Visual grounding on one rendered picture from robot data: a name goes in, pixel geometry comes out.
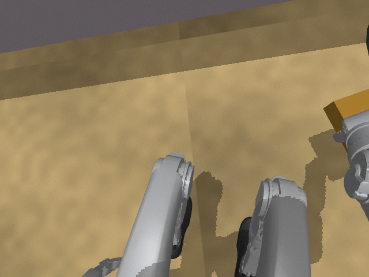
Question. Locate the left robot hand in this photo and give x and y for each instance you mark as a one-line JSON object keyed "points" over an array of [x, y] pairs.
{"points": [[104, 268]]}

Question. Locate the right robot hand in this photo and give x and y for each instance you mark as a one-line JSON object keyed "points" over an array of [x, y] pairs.
{"points": [[338, 137]]}

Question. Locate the right robot foot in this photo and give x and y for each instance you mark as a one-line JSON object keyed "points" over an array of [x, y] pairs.
{"points": [[241, 245]]}

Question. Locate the right robot arm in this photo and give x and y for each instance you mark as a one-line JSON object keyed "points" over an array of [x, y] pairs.
{"points": [[355, 131]]}

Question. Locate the left robot foot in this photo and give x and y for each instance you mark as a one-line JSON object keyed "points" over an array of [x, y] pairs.
{"points": [[177, 249]]}

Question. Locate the small box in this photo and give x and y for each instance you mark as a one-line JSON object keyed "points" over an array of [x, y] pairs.
{"points": [[346, 107]]}

